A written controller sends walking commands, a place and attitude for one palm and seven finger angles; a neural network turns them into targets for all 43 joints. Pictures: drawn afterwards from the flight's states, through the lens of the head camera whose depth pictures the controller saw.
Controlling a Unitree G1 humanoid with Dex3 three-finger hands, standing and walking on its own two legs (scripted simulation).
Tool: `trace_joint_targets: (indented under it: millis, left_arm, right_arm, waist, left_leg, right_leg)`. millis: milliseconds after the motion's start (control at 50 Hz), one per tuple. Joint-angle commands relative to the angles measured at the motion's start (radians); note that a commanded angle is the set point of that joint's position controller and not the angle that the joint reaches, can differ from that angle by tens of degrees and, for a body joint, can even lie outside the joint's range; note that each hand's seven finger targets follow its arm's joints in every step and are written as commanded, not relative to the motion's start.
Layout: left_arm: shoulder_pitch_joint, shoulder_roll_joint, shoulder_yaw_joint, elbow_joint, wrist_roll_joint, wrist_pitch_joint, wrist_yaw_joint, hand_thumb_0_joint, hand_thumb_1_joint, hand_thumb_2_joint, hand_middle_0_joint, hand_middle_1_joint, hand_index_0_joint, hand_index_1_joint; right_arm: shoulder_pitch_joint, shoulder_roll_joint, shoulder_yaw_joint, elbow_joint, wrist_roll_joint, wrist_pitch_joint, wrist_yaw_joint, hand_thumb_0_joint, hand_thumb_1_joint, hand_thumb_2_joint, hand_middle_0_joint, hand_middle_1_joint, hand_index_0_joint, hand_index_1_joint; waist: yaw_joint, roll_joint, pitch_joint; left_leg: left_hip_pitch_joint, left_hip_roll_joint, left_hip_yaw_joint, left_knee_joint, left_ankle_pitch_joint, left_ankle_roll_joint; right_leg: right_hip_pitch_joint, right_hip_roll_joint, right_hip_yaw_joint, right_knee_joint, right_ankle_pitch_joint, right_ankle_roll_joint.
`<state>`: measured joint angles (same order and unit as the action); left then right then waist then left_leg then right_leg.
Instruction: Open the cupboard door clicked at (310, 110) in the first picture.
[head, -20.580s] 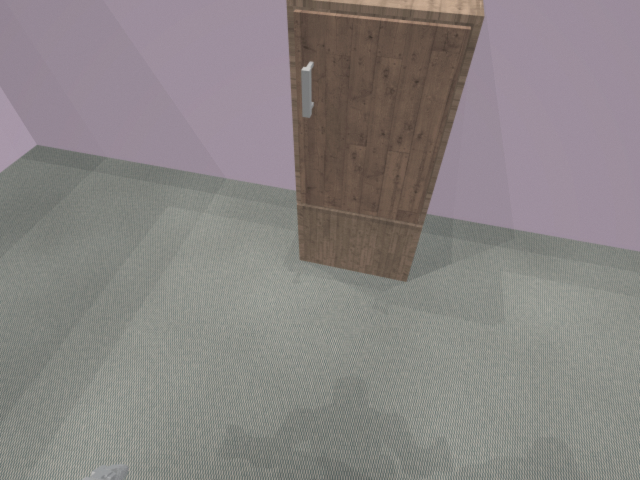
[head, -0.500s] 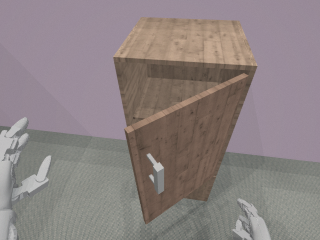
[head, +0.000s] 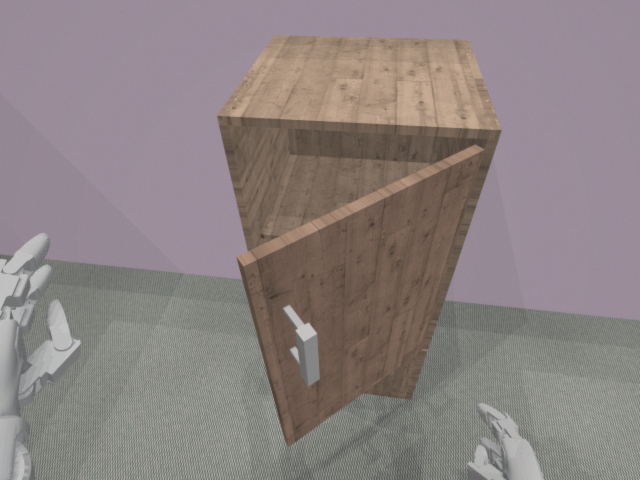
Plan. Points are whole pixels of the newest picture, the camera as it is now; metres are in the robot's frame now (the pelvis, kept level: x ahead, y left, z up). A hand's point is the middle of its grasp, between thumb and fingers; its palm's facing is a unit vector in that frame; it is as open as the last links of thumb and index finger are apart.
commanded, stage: step back with the hand held close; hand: left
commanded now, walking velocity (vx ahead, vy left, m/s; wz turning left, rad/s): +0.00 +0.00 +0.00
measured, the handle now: (300, 345) +0.30 +0.07 -0.01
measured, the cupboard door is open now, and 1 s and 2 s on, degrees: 43 43 43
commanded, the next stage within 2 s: stop stepping back and stand still in 1.10 s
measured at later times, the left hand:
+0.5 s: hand (39, 381) +0.15 +0.28 +0.15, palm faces +0.36 -0.78 -0.51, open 7.4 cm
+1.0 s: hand out of the picture +0.03 +0.31 +0.15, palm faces +0.53 -0.69 -0.50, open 7.4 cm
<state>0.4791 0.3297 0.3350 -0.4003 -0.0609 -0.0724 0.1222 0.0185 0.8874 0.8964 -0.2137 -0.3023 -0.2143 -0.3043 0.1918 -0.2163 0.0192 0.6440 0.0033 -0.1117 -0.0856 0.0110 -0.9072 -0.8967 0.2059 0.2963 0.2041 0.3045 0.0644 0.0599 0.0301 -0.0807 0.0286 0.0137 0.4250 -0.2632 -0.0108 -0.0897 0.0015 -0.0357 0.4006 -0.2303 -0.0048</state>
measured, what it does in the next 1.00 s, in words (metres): shifts its weight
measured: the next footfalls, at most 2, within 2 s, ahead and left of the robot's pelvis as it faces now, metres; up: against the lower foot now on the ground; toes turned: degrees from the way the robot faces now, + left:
left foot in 1.24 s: -0.06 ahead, +0.14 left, +0.01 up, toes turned +11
right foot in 1.54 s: -0.36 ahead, -0.09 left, +0.00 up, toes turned +0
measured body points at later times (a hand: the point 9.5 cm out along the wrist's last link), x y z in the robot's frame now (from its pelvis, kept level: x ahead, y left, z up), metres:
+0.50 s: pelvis -0.06 +0.02 -0.01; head -0.03 +0.02 +0.44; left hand +0.13 +0.32 +0.17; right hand +0.12 -0.23 -0.08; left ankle -0.02 +0.12 -0.74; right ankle +0.00 -0.12 -0.74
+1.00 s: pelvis -0.15 +0.02 -0.04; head -0.13 +0.04 +0.41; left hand +0.00 +0.34 +0.17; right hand +0.04 -0.21 -0.11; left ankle -0.02 +0.13 -0.74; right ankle +0.00 -0.10 -0.74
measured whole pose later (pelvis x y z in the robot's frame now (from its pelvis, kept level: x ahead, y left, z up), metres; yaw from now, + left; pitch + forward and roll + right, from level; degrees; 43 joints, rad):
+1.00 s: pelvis -0.15 +0.02 -0.04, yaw +7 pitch -3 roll -1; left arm 0.51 0.42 0.48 -0.54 0.01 -0.24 0.16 0.02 0.89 0.90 -0.22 -0.30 -0.22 -0.30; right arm 0.22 -0.21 -0.01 0.58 0.00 -0.10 -0.07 0.01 -0.91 -0.90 0.21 0.30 0.21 0.30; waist -0.03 -0.02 0.09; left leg -0.52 0.02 0.06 0.74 -0.28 0.06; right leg -0.47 0.03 0.09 0.68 -0.16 0.04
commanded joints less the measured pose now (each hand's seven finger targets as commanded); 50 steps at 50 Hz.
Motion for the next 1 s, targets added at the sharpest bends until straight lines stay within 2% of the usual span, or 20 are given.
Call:
trace_joint_targets:
  millis: [0,20,40,80,100,140,180,260,300,420,480,500,540,660,740,780,820,900,920,980]
  left_arm:
    - [-0.162,0.203,0.121,-0.199,0.001,-0.065,0.015,0.000,0.900,0.900,-0.200,-0.300,-0.200,-0.300]
    - [-0.226,0.294,0.224,-0.225,0.007,-0.100,0.020,0.000,0.900,0.900,-0.200,-0.300,-0.200,-0.300]
    - [-0.123,0.237,0.184,-0.145,0.008,-0.103,0.010,0.000,0.900,0.900,-0.200,-0.300,-0.200,-0.300]
    - [-0.063,0.205,0.148,-0.168,0.013,-0.114,0.004,0.000,0.900,0.900,-0.200,-0.300,-0.200,-0.300]
    - [-0.063,0.214,0.151,-0.203,0.016,-0.122,0.007,0.000,0.900,0.900,-0.200,-0.300,-0.200,-0.300]
    - [0.000,0.214,0.158,-0.218,0.014,-0.125,0.013,0.000,0.900,0.900,-0.200,-0.300,-0.200,-0.300]
    - [0.034,0.234,0.183,-0.230,0.012,-0.123,0.020,0.000,0.900,0.900,-0.200,-0.300,-0.200,-0.300]
    - [0.074,0.253,0.209,-0.252,0.008,-0.122,0.030,0.000,0.900,0.900,-0.200,-0.300,-0.200,-0.300]
    - [0.083,0.267,0.224,-0.269,0.010,-0.125,0.036,0.000,0.900,0.900,-0.200,-0.300,-0.200,-0.300]
    - [0.093,0.251,0.212,-0.300,0.017,-0.136,0.046,0.000,0.900,0.900,-0.200,-0.300,-0.200,-0.300]
    - [0.077,0.248,0.216,-0.299,0.027,-0.148,0.051,0.000,0.900,0.900,-0.200,-0.300,-0.200,-0.300]
    - [0.071,0.258,0.228,-0.306,0.034,-0.155,0.053,0.000,0.900,0.900,-0.200,-0.300,-0.200,-0.300]
    - [0.063,0.246,0.225,-0.298,0.039,-0.163,0.054,0.000,0.900,0.900,-0.200,-0.300,-0.200,-0.300]
    - [-0.002,0.241,0.221,-0.319,0.052,-0.189,0.061,0.000,0.900,0.900,-0.200,-0.300,-0.200,-0.300]
    - [0.021,0.253,0.240,-0.334,0.046,-0.202,0.066,0.000,0.900,0.900,-0.200,-0.300,-0.200,-0.300]
    - [0.029,0.246,0.247,-0.327,0.049,-0.207,0.064,0.000,0.900,0.900,-0.200,-0.300,-0.200,-0.300]
    - [0.030,0.242,0.252,-0.333,0.053,-0.211,0.064,0.000,0.900,0.900,-0.200,-0.300,-0.200,-0.300]
    - [0.026,0.262,0.288,-0.328,0.063,-0.225,0.059,0.000,0.900,0.900,-0.200,-0.300,-0.200,-0.300]
    - [0.018,0.242,0.273,-0.350,0.063,-0.228,0.056,0.000,0.900,0.900,-0.200,-0.300,-0.200,-0.300]
    - [0.014,0.254,0.298,-0.361,0.060,-0.235,0.050,0.000,0.900,0.900,-0.200,-0.300,-0.200,-0.300]
  right_arm:
    - [-0.142,-0.106,-0.037,-0.159,-0.001,-0.062,-0.011,0.000,-0.900,-0.900,0.200,0.300,0.200,0.300]
    - [-0.118,-0.131,-0.044,-0.192,0.007,-0.040,-0.008,0.000,-0.900,-0.900,0.200,0.300,0.200,0.300]
    - [-0.119,-0.122,-0.046,-0.177,0.001,-0.023,-0.007,0.000,-0.900,-0.900,0.200,0.300,0.200,0.300]
    - [-0.123,-0.128,-0.051,-0.192,-0.002,0.000,0.000,0.000,-0.900,-0.900,0.200,0.300,0.200,0.300]
    - [-0.130,-0.134,-0.054,-0.196,-0.004,0.006,-0.001,0.000,-0.900,-0.900,0.200,0.300,0.200,0.300]
    - [-0.124,-0.133,-0.057,-0.212,-0.002,0.021,-0.002,0.000,-0.900,-0.900,0.200,0.300,0.200,0.300]
    - [-0.121,-0.130,-0.064,-0.225,-0.001,0.037,-0.003,0.000,-0.900,-0.900,0.200,0.300,0.200,0.300]
    - [-0.121,-0.127,-0.073,-0.246,0.007,0.062,-0.005,0.000,-0.900,-0.900,0.200,0.300,0.200,0.300]
    - [-0.125,-0.131,-0.077,-0.249,0.008,0.068,-0.009,0.000,-0.900,-0.900,0.200,0.300,0.200,0.300]
    - [-0.118,-0.132,-0.077,-0.263,0.012,0.060,-0.010,0.000,-0.900,-0.900,0.200,0.300,0.200,0.300]
    - [-0.109,-0.139,-0.076,-0.264,0.012,0.048,-0.009,0.000,-0.900,-0.900,0.200,0.300,0.200,0.300]
    - [-0.111,-0.146,-0.078,-0.263,0.010,0.042,-0.011,0.000,-0.900,-0.900,0.200,0.300,0.200,0.300]
    - [-0.099,-0.145,-0.076,-0.263,0.009,0.030,-0.010,0.000,-0.900,-0.900,0.200,0.300,0.200,0.300]
    - [-0.074,-0.149,-0.076,-0.249,0.001,-0.006,-0.009,0.000,-0.900,-0.900,0.200,0.300,0.200,0.300]
    - [-0.072,-0.139,-0.075,-0.238,0.001,-0.022,-0.008,0.000,-0.900,-0.900,0.200,0.300,0.200,0.300]
    - [-0.069,-0.144,-0.077,-0.234,-0.001,-0.026,-0.005,0.000,-0.900,-0.900,0.200,0.300,0.200,0.300]
    - [-0.073,-0.144,-0.078,-0.232,-0.001,-0.030,-0.006,0.000,-0.900,-0.900,0.200,0.300,0.200,0.300]
    - [-0.085,-0.150,-0.090,-0.229,-0.002,-0.041,-0.003,0.000,-0.900,-0.900,0.200,0.300,0.200,0.300]
    - [-0.080,-0.143,-0.087,-0.234,-0.001,-0.044,0.001,0.000,-0.900,-0.900,0.200,0.300,0.200,0.300]
    - [-0.078,-0.141,-0.097,-0.230,0.000,-0.054,0.005,0.000,-0.900,-0.900,0.200,0.300,0.200,0.300]
  waist:
    - [-0.002,0.006,-0.047]
    - [-0.047,-0.047,0.014]
    - [-0.050,-0.088,-0.013]
    - [-0.053,-0.081,-0.055]
    - [-0.051,-0.008,-0.082]
    - [-0.051,0.012,-0.136]
    - [-0.050,-0.036,-0.177]
    - [-0.054,-0.053,-0.201]
    - [-0.052,-0.011,-0.210]
    - [-0.054,0.016,-0.170]
    - [-0.058,0.018,-0.121]
    - [-0.058,0.044,-0.114]
    - [-0.061,0.024,-0.086]
    - [-0.070,0.018,-0.063]
    - [-0.070,-0.001,-0.101]
    - [-0.070,0.027,-0.094]
    - [-0.068,0.042,-0.091]
    - [-0.064,0.076,-0.098]
    - [-0.066,0.082,-0.095]
    - [-0.066,0.044,-0.101]
  left_leg:
    - [-0.016,-0.017,0.012,-0.066,0.176,0.031]
    - [-0.086,0.002,-0.006,-0.033,0.115,0.044]
    - [-0.067,-0.005,-0.012,-0.011,0.114,0.047]
    - [-0.065,-0.003,-0.008,-0.010,0.157,0.041]
    - [-0.071,-0.002,-0.011,-0.022,0.191,0.039]
    - [-0.064,0.011,-0.007,-0.030,0.278,0.035]
    - [-0.079,0.019,-0.007,-0.024,0.331,0.032]
    - [-0.115,0.028,-0.007,-0.011,0.365,0.027]
    - [-0.149,0.031,-0.017,-0.019,0.360,0.028]
    - [-0.291,0.049,-0.037,-0.054,0.156,0.048]
    - [-0.426,0.060,-0.056,-0.087,-0.077,0.070]
    - [-0.478,0.065,-0.076,-0.103,-0.143,0.080]
    - [-0.550,0.069,-0.084,-0.104,-0.272,0.089]
    - [-0.571,0.064,-0.108,-0.058,-0.401,0.090]
    - [-0.528,0.050,-0.110,-0.031,-0.344,0.083]
    - [-0.593,0.065,-0.123,-0.048,-0.415,0.094]
    - [-0.657,0.090,-0.148,-0.075,-0.440,0.107]
    - [-0.728,0.114,-0.136,-0.057,-0.503,0.123]
    - [-0.758,0.122,-0.140,-0.060,-0.530,0.127]
    - [-0.745,0.125,-0.101,0.003,-0.548,0.124]
  right_leg:
    - [-0.007,0.000,0.010,-0.088,0.142,-0.005]
    - [-0.101,-0.044,0.105,-0.140,0.180,-0.004]
    - [-0.102,-0.062,0.107,-0.147,0.195,-0.006]
    - [-0.088,-0.067,0.094,-0.128,0.239,-0.007]
    - [-0.062,-0.068,0.081,-0.104,0.270,-0.008]
    - [-0.034,-0.056,0.063,-0.059,0.337,-0.001]
    - [-0.003,-0.050,0.057,-0.032,0.393,0.005]
    - [0.009,-0.052,0.058,0.009,0.462,0.009]
    - [0.027,-0.052,0.053,0.034,0.460,0.008]
    - [0.032,-0.030,0.063,0.070,0.311,0.018]
    - [0.042,-0.022,0.079,0.091,0.180,0.022]
    - [0.071,-0.019,0.077,0.106,0.170,0.022]
    - [0.062,-0.019,0.094,0.117,0.081,0.022]
    - [-0.056,-0.022,0.127,0.088,-0.153,0.013]
    - [-0.073,-0.020,0.145,0.097,-0.068,0.006]
    - [-0.044,-0.009,0.155,0.130,-0.101,0.009]
    - [0.002,0.012,0.145,0.198,-0.041,0.012]
    - [0.028,0.033,0.177,0.290,0.019,0.012]
    - [0.033,0.039,0.174,0.329,0.019,0.012]
    - [-0.037,0.036,0.218,0.358,-0.009,0.002]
